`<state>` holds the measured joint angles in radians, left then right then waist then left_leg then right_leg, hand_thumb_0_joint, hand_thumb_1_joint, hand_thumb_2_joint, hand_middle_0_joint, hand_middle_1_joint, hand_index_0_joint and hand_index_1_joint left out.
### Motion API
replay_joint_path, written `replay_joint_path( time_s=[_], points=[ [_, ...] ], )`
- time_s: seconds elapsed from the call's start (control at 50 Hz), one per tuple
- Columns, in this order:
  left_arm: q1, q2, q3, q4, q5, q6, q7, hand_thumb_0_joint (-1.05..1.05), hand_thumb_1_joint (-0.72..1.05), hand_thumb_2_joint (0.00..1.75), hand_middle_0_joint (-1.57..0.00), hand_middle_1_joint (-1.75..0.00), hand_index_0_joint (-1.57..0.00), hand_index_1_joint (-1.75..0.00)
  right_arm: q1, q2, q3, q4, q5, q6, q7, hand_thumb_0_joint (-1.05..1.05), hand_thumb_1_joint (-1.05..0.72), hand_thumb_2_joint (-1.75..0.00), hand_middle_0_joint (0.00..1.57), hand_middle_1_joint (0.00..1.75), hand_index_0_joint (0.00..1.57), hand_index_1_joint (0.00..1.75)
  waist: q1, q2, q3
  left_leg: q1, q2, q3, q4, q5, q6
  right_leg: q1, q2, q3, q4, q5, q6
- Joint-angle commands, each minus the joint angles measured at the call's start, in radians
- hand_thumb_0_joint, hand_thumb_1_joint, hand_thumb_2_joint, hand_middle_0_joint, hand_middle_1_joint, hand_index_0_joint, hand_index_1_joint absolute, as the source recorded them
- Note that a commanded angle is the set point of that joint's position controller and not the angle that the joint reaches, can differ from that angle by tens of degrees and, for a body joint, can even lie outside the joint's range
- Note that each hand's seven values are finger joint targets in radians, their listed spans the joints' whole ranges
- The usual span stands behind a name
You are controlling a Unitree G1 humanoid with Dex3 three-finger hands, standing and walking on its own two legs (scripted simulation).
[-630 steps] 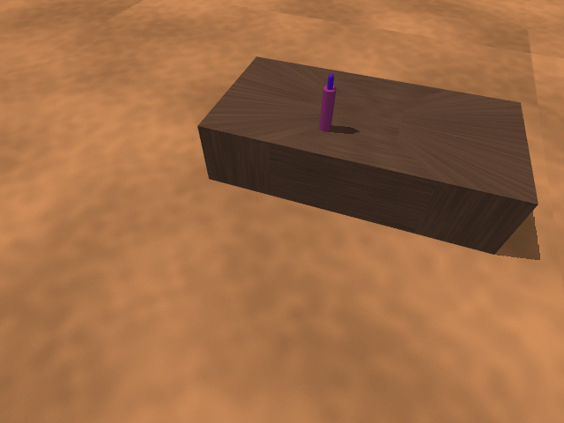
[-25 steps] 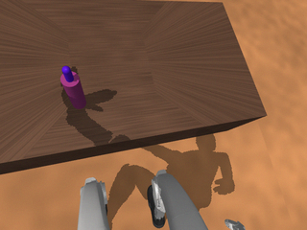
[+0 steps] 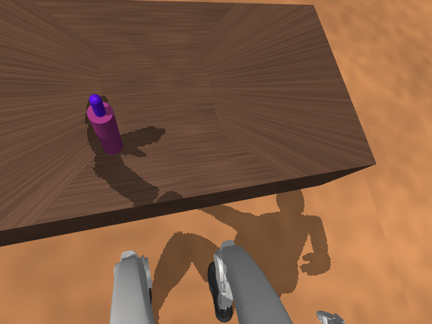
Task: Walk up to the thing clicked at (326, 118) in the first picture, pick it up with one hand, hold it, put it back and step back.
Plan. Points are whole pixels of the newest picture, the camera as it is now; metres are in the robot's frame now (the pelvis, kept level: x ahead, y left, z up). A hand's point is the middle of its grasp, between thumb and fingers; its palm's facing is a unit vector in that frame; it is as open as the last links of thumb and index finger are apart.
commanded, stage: go down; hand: left
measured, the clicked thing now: (105, 126) +0.53 +0.16 -0.19
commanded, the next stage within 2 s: none
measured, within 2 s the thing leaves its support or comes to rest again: neither
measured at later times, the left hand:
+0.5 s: hand out of the picture +0.52 +0.35 +0.10, palm faces +0.14 -0.99 -0.01, open 17.5 cm
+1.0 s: hand out of the picture +0.52 +0.35 +0.10, palm faces +0.15 -0.99 -0.01, open 17.3 cm
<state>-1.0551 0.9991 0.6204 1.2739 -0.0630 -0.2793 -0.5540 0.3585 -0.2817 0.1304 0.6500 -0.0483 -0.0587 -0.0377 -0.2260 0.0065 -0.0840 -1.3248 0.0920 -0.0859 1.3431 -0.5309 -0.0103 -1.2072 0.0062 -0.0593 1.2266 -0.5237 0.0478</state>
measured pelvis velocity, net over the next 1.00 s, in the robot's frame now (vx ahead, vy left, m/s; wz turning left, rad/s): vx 0.00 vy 0.00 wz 0.00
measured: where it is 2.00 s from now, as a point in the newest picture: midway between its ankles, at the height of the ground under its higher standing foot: (183, 307)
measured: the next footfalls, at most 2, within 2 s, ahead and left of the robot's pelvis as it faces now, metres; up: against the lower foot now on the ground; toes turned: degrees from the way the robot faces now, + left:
none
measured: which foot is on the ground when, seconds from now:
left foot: down 0.00-1.00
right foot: down 0.00-1.00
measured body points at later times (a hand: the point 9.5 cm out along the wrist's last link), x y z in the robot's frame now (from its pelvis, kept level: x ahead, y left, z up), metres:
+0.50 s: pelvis +0.00 +0.00 +0.00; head +0.19 +0.06 +0.41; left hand +0.51 +0.40 +0.10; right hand +0.01 -0.26 -0.08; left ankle +0.03 +0.12 -0.61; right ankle +0.03 -0.16 -0.61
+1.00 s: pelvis +0.00 +0.00 +0.01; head +0.19 +0.06 +0.41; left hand +0.50 +0.40 +0.11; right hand +0.01 -0.27 -0.08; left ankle +0.03 +0.12 -0.61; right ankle +0.03 -0.16 -0.61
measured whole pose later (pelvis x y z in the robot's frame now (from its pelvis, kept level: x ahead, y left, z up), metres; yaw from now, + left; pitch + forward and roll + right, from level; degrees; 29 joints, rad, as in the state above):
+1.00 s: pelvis +0.00 +0.00 +0.01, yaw +0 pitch +28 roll -7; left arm -1.07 0.98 0.61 1.27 -0.06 -0.28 -0.51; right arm 0.36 -0.28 0.12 0.65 -0.05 -0.04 -0.03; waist -0.22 0.01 -0.08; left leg -1.30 0.09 -0.08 1.32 -0.52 -0.01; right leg -1.18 0.01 -0.06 1.20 -0.51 0.05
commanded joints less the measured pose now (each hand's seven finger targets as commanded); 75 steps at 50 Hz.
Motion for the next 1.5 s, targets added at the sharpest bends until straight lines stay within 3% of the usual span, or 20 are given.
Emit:
replay_joint_path(
  time_s=[0.0,0.2,0.26,0.3,0.32,0.36,0.48,0.52,0.64,0.68,0.86,0.92,0.96,1.04,1.08,1.22,1.3,1.38,1.4,1.48],
  points=[
    [-0.383,0.336,0.023,-0.243,-0.031,-0.065,0.003,0.00,-0.48,0.03,-0.06,-0.02,-0.05,-0.02,0.215,-0.232,-0.079,-0.011,0.006,-0.003,-0.020,0.00,-0.88,-0.89,0.20,0.30,0.20,0.30,0.021,0.347,-0.556,0.650,-0.016,-0.036,-0.160,0.431,0.006,0.074,0.032,-0.007,-0.128,0.254,-0.083],
    [-0.376,0.327,0.025,-0.218,-0.021,-0.053,0.023,0.00,-0.52,0.03,-0.06,-0.03,-0.05,-0.03,0.221,-0.228,-0.073,-0.012,0.002,0.002,-0.018,0.00,-0.88,-0.89,0.20,0.30,0.20,0.30,0.019,0.335,-0.564,0.643,-0.020,-0.032,-0.156,0.507,0.010,0.117,0.029,-0.010,-0.125,0.319,-0.081],
    [-0.380,0.288,0.001,-0.217,-0.018,-0.053,0.024,0.00,-0.51,0.03,-0.05,-0.03,-0.05,-0.03,0.225,-0.221,-0.075,-0.011,0.000,0.004,-0.014,0.00,-0.89,-0.89,0.20,0.30,0.20,0.30,0.010,0.324,-0.542,0.623,-0.020,-0.026,-0.163,0.461,0.013,0.120,0.030,-0.005,-0.137,0.301,-0.079],
    [-0.381,0.328,0.023,-0.232,-0.018,-0.051,0.031,0.00,-0.53,0.03,-0.05,-0.03,-0.05,-0.03,0.212,-0.231,-0.079,-0.025,0.004,0.004,-0.016,0.00,-0.89,-0.89,0.20,0.30,0.20,0.30,0.018,0.329,-0.557,0.635,-0.019,-0.029,-0.170,0.448,0.013,0.124,0.029,-0.004,-0.137,0.290,-0.079],
    [-0.377,0.294,0.002,-0.210,-0.018,-0.048,0.031,0.00,-0.51,0.04,-0.05,-0.03,-0.04,-0.03,0.219,-0.225,-0.078,-0.015,0.005,0.006,-0.013,0.00,-0.89,-0.89,0.20,0.30,0.20,0.30,0.016,0.332,-0.534,0.632,-0.017,-0.034,-0.179,0.428,0.009,0.104,0.030,-0.007,-0.137,0.269,-0.081],
    [-0.369,0.321,0.027,-0.234,-0.020,-0.051,0.037,0.00,-0.52,0.03,-0.05,-0.03,-0.05,-0.03,0.216,-0.232,-0.082,-0.028,0.005,0.008,-0.013,0.00,-0.88,-0.89,0.20,0.30,0.20,0.30,0.026,0.325,-0.558,0.653,-0.016,-0.035,-0.174,0.475,0.008,0.114,0.031,-0.011,-0.137,0.294,-0.080],
    [-0.377,0.285,0.006,-0.224,-0.024,-0.061,0.038,0.00,-0.48,0.03,-0.05,-0.02,-0.04,-0.01,0.224,-0.223,-0.079,-0.022,0.005,0.011,-0.010,0.00,-0.88,-0.89,0.20,0.30,0.20,0.30,0.015,0.295,-0.529,0.589,-0.022,-0.023,-0.173,0.416,0.016,0.140,0.031,-0.001,-0.146,0.286,-0.078],
    [-0.393,0.350,0.042,-0.253,-0.021,-0.067,0.048,0.00,-0.47,0.02,-0.05,-0.01,-0.04,-0.01,0.213,-0.232,-0.082,-0.030,0.007,0.011,-0.012,0.00,-0.88,-0.89,0.20,0.30,0.20,0.30,0.027,0.304,-0.547,0.595,-0.022,-0.024,-0.181,0.379,0.016,0.148,0.030,0.001,-0.145,0.260,-0.079],
    [-0.362,0.337,0.040,-0.220,-0.014,-0.067,0.049,0.00,-0.46,0.03,-0.05,-0.01,-0.04,-0.01,0.217,-0.232,-0.079,-0.030,0.003,0.013,-0.011,0.00,-0.88,-0.89,0.20,0.30,0.20,0.30,0.026,0.302,-0.561,0.620,-0.022,-0.023,-0.170,0.463,0.015,0.158,0.032,-0.003,-0.140,0.311,-0.078],
    [-0.359,0.276,0.003,-0.205,-0.020,-0.064,0.038,0.00,-0.47,0.03,-0.05,-0.02,-0.04,-0.02,0.224,-0.226,-0.081,-0.012,0.002,0.015,-0.010,0.00,-0.89,-0.89,0.20,0.30,0.20,0.30,0.012,0.322,-0.551,0.640,-0.019,-0.024,-0.169,0.456,0.012,0.122,0.031,-0.003,-0.145,0.295,-0.079],
    [-0.410,0.346,0.029,-0.259,-0.018,-0.073,0.048,0.00,-0.45,0.03,-0.04,-0.01,-0.04,0.00,0.213,-0.234,-0.081,-0.017,0.006,0.018,-0.013,0.00,-0.88,-0.89,0.20,0.30,0.20,0.30,0.025,0.342,-0.556,0.647,-0.016,-0.035,-0.189,0.387,0.009,0.107,0.029,-0.004,-0.143,0.245,-0.081],
    [-0.376,0.272,-0.009,-0.204,-0.022,-0.061,0.039,0.00,-0.47,0.03,-0.04,-0.02,-0.04,-0.01,0.220,-0.225,-0.077,-0.011,0.005,0.017,-0.014,0.00,-0.88,-0.89,0.20,0.30,0.20,0.30,0.006,0.311,-0.523,0.624,-0.018,-0.028,-0.184,0.412,0.012,0.125,0.031,-0.006,-0.151,0.274,-0.079],
    [-0.389,0.316,0.014,-0.218,-0.020,-0.062,0.047,0.00,-0.49,0.03,-0.04,-0.01,-0.04,-0.01,0.217,-0.227,-0.079,-0.015,0.007,0.015,-0.016,0.00,-0.88,-0.89,0.20,0.30,0.20,0.30,0.015,0.313,-0.534,0.617,-0.020,-0.024,-0.180,0.401,0.016,0.132,0.030,0.000,-0.153,0.269,-0.077],
    [-0.387,0.286,-0.003,-0.190,-0.020,-0.058,0.044,0.00,-0.47,0.02,-0.04,-0.01,-0.04,0.00,0.221,-0.228,-0.079,-0.012,0.007,0.017,-0.016,0.00,-0.88,-0.89,0.20,0.30,0.20,0.30,0.004,0.309,-0.537,0.630,-0.017,-0.029,-0.179,0.405,0.013,0.117,0.031,-0.005,-0.152,0.267,-0.079],
    [-0.398,0.345,0.034,-0.228,-0.018,-0.062,0.054,0.00,-0.50,0.02,-0.05,-0.01,-0.05,-0.01,0.217,-0.229,-0.075,-0.028,0.006,0.017,-0.016,0.00,-0.88,-0.89,0.20,0.30,0.20,0.30,0.019,0.299,-0.565,0.599,-0.023,-0.018,-0.168,0.438,0.020,0.177,0.026,0.002,-0.146,0.313,-0.075],
    [-0.354,0.307,0.022,-0.204,-0.016,-0.054,0.056,0.00,-0.50,0.02,-0.05,-0.01,-0.04,-0.01,0.224,-0.223,-0.079,-0.023,0.007,0.022,-0.011,0.00,-0.89,-0.89,0.20,0.30,0.20,0.30,0.019,0.279,-0.539,0.596,-0.023,-0.016,-0.175,0.439,0.022,0.171,0.032,0.001,-0.158,0.309,-0.075],
    [-0.376,0.350,0.049,-0.241,-0.019,-0.069,0.058,0.00,-0.46,0.03,-0.04,-0.01,-0.04,-0.01,0.206,-0.232,-0.083,-0.036,0.010,0.018,-0.013,0.00,-0.88,-0.89,0.20,0.30,0.20,0.30,0.032,0.301,-0.558,0.614,-0.022,-0.022,-0.188,0.390,0.016,0.162,0.031,0.002,-0.152,0.266,-0.078],
    [-0.376,0.279,0.000,-0.198,-0.022,-0.064,0.049,0.00,-0.47,0.03,-0.04,-0.01,-0.04,0.00,0.221,-0.227,-0.080,-0.010,0.005,0.017,-0.013,0.00,-0.88,-0.89,0.20,0.30,0.20,0.30,0.003,0.314,-0.523,0.632,-0.016,-0.027,-0.175,0.445,0.012,0.111,0.032,-0.004,-0.148,0.288,-0.080],
    [-0.392,0.316,0.020,-0.243,-0.019,-0.069,0.053,0.00,-0.45,0.02,-0.04,0.00,-0.04,0.00,0.219,-0.232,-0.083,-0.025,0.005,0.015,-0.013,0.00,-0.88,-0.89,0.20,0.30,0.20,0.30,0.021,0.317,-0.544,0.635,-0.020,-0.024,-0.178,0.446,0.013,0.133,0.032,-0.001,-0.152,0.292,-0.079],
    [-0.404,0.307,0.010,-0.241,-0.018,-0.066,0.052,0.00,-0.48,0.03,-0.04,-0.01,-0.04,0.00,0.230,-0.231,-0.084,-0.010,0.005,0.018,-0.010,0.00,-0.88,-0.89,0.20,0.30,0.20,0.30,0.018,0.333,-0.566,0.651,-0.018,-0.027,-0.179,0.455,0.009,0.128,0.031,-0.004,-0.145,0.292,-0.082]
  ],
)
